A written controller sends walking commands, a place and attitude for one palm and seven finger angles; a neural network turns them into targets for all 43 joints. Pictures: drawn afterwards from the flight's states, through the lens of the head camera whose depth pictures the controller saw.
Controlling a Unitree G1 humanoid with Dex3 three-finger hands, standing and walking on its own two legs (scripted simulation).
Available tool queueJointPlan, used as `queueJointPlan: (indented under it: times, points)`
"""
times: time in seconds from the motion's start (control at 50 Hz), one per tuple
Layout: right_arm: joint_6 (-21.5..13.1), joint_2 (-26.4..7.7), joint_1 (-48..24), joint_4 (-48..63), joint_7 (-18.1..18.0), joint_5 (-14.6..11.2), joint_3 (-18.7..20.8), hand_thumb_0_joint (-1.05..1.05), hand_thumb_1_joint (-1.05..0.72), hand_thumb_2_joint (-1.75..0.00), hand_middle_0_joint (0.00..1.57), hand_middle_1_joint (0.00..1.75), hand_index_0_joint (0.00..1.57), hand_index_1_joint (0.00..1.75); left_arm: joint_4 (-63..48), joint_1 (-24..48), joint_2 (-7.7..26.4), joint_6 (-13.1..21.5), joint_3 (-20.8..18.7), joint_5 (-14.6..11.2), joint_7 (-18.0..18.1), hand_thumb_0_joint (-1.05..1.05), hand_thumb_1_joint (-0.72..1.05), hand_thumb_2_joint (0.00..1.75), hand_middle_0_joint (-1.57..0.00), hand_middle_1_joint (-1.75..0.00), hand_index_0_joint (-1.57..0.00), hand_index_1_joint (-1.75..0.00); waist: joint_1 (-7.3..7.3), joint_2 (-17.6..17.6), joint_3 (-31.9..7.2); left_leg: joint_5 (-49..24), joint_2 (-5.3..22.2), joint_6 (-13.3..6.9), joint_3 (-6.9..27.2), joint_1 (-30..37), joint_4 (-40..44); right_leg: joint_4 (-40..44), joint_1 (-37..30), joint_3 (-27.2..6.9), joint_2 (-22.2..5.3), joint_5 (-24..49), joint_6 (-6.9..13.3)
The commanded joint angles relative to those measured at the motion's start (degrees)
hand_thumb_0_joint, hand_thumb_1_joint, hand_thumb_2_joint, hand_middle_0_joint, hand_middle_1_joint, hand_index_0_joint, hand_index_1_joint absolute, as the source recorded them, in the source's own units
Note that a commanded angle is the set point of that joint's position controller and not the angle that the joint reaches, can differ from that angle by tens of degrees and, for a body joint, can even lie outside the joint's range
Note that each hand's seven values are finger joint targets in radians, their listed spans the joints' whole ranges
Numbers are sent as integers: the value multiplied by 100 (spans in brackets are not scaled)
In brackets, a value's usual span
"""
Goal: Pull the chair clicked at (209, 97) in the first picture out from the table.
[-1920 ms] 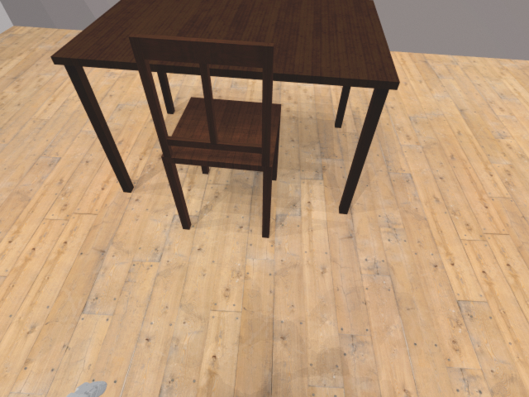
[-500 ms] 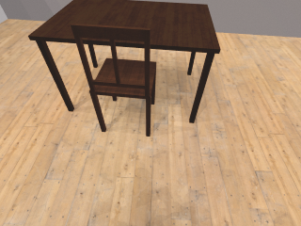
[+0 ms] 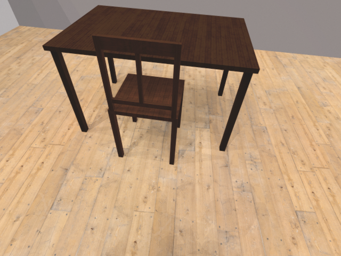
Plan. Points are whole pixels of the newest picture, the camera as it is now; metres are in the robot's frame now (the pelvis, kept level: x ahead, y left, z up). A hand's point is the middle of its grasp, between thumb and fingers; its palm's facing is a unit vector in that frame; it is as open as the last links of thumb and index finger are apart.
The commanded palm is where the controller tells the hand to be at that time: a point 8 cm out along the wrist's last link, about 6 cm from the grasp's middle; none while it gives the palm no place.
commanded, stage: take the last steps up to it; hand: left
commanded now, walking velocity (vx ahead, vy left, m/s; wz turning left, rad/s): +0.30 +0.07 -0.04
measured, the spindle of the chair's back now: (139, 79) +0.91 +0.22 -0.09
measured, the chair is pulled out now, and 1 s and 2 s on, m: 0.00 0.00 0.00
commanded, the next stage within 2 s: come to a stop and stand still in 1.10 s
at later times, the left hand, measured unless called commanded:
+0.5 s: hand (121, 211) +0.29 +0.18 -0.18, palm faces -0.06 -0.98 -0.18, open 7.3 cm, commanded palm none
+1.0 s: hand (102, 207) +0.30 +0.24 -0.19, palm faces +0.07 -0.98 -0.17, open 7.4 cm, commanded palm none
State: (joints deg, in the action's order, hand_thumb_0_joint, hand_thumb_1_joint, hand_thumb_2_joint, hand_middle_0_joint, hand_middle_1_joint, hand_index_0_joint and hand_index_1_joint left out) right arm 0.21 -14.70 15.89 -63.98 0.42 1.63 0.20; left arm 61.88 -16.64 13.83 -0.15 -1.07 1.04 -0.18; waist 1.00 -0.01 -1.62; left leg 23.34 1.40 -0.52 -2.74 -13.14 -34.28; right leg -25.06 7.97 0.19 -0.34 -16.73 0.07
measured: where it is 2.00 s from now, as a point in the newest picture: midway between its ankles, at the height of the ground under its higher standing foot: (157, 232)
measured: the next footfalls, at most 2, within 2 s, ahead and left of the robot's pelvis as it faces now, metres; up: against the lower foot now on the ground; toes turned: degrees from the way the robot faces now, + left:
right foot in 0.50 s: +0.31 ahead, -0.09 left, +0.00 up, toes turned -10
left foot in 0.92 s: +0.42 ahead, +0.16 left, +0.00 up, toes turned +6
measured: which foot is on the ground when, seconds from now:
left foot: down 0.00-0.50, up 0.52-0.90, down 0.92-1.00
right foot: down 0.00-0.06, up 0.08-0.48, down 0.50-0.92, up 0.94-1.00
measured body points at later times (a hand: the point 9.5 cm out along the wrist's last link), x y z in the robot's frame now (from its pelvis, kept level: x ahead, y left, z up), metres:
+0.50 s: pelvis +0.17 +0.01 -0.02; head +0.20 +0.00 +0.43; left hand +0.29 +0.23 -0.16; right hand +0.01 -0.16 -0.16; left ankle +0.00 +0.11 -0.73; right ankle +0.27 -0.08 -0.74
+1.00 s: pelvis +0.34 +0.06 -0.01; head +0.35 +0.08 +0.44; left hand +0.30 +0.29 -0.17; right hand +0.41 -0.18 -0.14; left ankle +0.38 +0.16 -0.74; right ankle +0.28 -0.06 -0.69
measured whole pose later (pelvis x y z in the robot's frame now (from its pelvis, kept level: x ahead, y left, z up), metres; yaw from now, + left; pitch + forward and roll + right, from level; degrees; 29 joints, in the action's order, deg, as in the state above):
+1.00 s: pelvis +0.34 +0.06 -0.01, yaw -2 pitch -1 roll +0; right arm -4.1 -9.2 12.3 -57.2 -0.1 2.0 1.9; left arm 63.6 -21.4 11.4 0.5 -3.9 1.3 -0.2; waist 2.2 -3.0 1.5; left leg 14.6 2.9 -1.8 -7.8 -17.3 -32.5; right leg -54.5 18.7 4.1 -3.2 -27.0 2.2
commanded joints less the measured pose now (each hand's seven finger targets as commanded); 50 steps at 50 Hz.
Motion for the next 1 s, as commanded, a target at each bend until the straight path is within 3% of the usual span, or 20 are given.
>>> queueJointPlan:
  times: [0.0, 0.04, 0.06, 0.14, 0.18, 0.34, 0.4, 0.44, 0.46, 0.48, 0.5, 0.56, 0.64, 0.78, 0.86, 0.88, 0.9, 0.92, 0.94, 0.98]
  points:
    - [-251, -377, 706, 223, -37, -59, 136, 0, -90, -90, 20, 30, 20, 30, -358, 164, 911, 111, -295, 10, 53, 0, 90, 90, -20, -30, -20, -30, -389, -117, 827, -164, 127, -110, 98, 650, 1142, 270, 1314, -878, -948, -1130, 674]
    - [-311, -1044, 1817, -48, -175, 16, 333, 0, -90, -90, 20, 30, 20, 30, -635, 432, 245, 127, -178, -10, 4, 0, 90, 90, -20, -30, -20, -30, -698, 1773, 821, 247, 1837, -829, 2606, 1566, 2564, -2627, 2940, 491, 197, -1555, 130]
    - [-301, -944, 1878, -23, -184, -21, 298, 0, -90, -90, 20, 30, 20, 30, -729, 606, 367, 165, -201, 49, 43, 0, 90, 90, -20, -30, -20, -30, -649, 1362, 888, -24, 2085, -1094, 2854, 1534, 2540, -3327, 3232, 48, -66, -1552, 206]
    - [-493, -264, 1389, 99, -249, -61, 132, 0, -90, -90, 20, 30, 20, 30, -446, 388, 70, 201, -208, 63, -69, 0, 90, 90, -20, -30, -20, -30, -293, 146, 982, -2236, 1545, -1119, 1496, 1325, 2392, -4005, 3219, 61, -545, -313, 91]
    - [-551, -160, 1501, -23, -285, -85, 121, 0, -90, -90, 20, 30, 20, 30, -400, 284, -94, 183, -204, 43, -83, 0, 90, 90, -20, -30, -20, -30, -197, 349, 827, -3368, 1374, -1068, 938, 1497, 2270, -3867, 3169, 215, -545, -119, 14]
    - [-546, 107, 1896, -398, -309, -59, 118, 0, -90, -90, 20, 30, 20, 30, -741, 1204, -345, 214, -176, -1, -103, 0, 90, 90, -20, -30, -20, -30, -359, 756, 972, -4260, 1110, -894, 198, 1428, 2143, -1650, 2385, 786, -283, 448, 135]
    - [-509, -5, 1797, -441, -303, -76, 173, 0, -90, -90, 20, 30, 20, 30, -635, 750, -207, 250, -226, 22, -56, 0, 90, 90, -20, -30, -20, -30, -108, 678, 770, -5410, 1210, -859, 81, 1363, 1406, -1294, 1468, 878, -20, 359, 343]
    - [-493, -48, 1630, -362, -286, -111, 201, 0, -90, -90, 20, 30, 20, 30, -313, -390, 15, 321, -333, 62, -17, 0, 90, 90, -20, -30, -20, -30, 420, 425, 274, -5200, 968, -612, -132, 829, -7, -737, -106, 882, 82, 857, 433]
    - [-492, 102, 1631, -260, -224, -155, 183, 0, -90, -90, 20, 30, 20, 30, -146, -1123, 465, 405, -457, 107, 42, 0, 90, 90, -20, -30, -20, -30, 714, -319, -234, -3649, 676, -421, -235, -323, -1509, -478, -1488, -214, -801, 822, 790]
    - [-521, 372, 1892, -84, -190, -187, 165, 0, -90, -90, 20, 30, 20, 30, -55, -1650, 995, 428, -608, 64, 106, 0, 90, 90, -20, -30, -20, -30, 663, -1438, -878, 448, -244, -156, -348, -1622, -3622, 372, -2323, -3056, -2596, 1090, 1569]
    - [-471, 212, 1454, 2, -197, -164, 213, 0, -90, -90, 20, 30, 20, 30, -48, -1441, 1049, 387, -610, -57, 121, 0, 90, 90, -20, -30, -20, -30, 601, -753, -562, 824, -17, -285, 345, -1950, -4509, 929, -1778, -3311, -2826, 590, 1752]
    - [-321, 484, 850, 144, -111, -58, 235, 0, -90, -90, 20, 30, 20, 30, -391, -56, 243, 401, -378, -25, 164, 0, 90, 90, -20, -30, -20, -30, 3, -103, 788, -259, 639, -207, 467, -1836, -4197, 1433, 758, -1768, -2190, -471, 1274]
    - [-112, 627, 1030, 176, -55, -29, 226, 0, -90, -90, 20, 30, 20, 30, -445, 152, 85, 444, -297, 43, 139, 0, 90, 90, -20, -30, -20, -30, -373, -468, 750, -541, 697, 30, 135, -1119, -2787, 1637, 1635, -310, -1635, 293, 972]
    - [-244, 405, -2, 711, 96, -19, 270, 0, -90, -90, 20, 30, 20, 30, -339, -262, 479, 413, -414, 65, 39, 0, 90, 90, -20, -30, -20, -30, -53, -661, 621, -909, 431, 66, -286, -863, -655, 1425, 971, -241, -1479, -195, 956]
    - [-364, 91, 464, 595, 40, -17, 299, 0, -90, -90, 20, 30, 20, 30, -301, -355, 407, 308, -414, 45, 26, 0, 90, 90, -20, -30, -20, -30, -284, -111, 451, -942, 171, 51, -492, 647, 615, 275, 1242, 73, -1079, -342, 682]
    - [-410, -324, 1022, 465, -22, 26, 391, 0, -90, -90, 20, 30, 20, 30, -330, -367, 153, 295, -357, 21, 5, 0, 90, 90, -20, -30, -20, -30, -538, 916, 229, -582, 799, -187, 475, 1330, 1199, -1065, 1715, 418, -628, -344, 483]
    - [-400, -865, 1545, 404, -70, 63, 506, 0, -90, -90, 20, 30, 20, 30, -492, -330, -155, 303, -297, -11, -24, 0, 90, 90, -20, -30, -20, -30, -630, 2247, 128, -739, 2057, -715, 2209, 1724, 2059, -2794, 2710, 989, 44, -1594, 188]
    - [-331, -826, 1544, 408, -124, 29, 459, 0, -90, -90, 20, 30, 20, 30, -603, -65, 7, 329, -311, 44, 4, 0, 90, 90, -20, -30, -20, -30, -654, 1513, 264, -1074, 2314, -1100, 2444, 1618, 2157, -3709, 3088, 406, -115, -1670, 259]
    - [-337, -584, 1174, 483, -150, 19, 375, 0, -90, -90, 20, 30, 20, 30, -539, -47, 17, 333, -325, 51, -1, 0, 90, 90, -20, -30, -20, -30, -515, 1016, 288, -1204, 2108, -1143, 1999, 1374, 2146, -4057, 3062, 267, -342, -1294, 306]
    - [-430, -211, 600, 593, -198, -16, 245, 0, -90, -90, 20, 30, 20, 30, -362, -155, -2, 317, -342, 40, -35, 0, 90, 90, -20, -30, -20, -30, -249, 761, 323, -2248, 1802, -1036, 1254, 974, 2062, -4301, 2906, 78, -539, -612, 221]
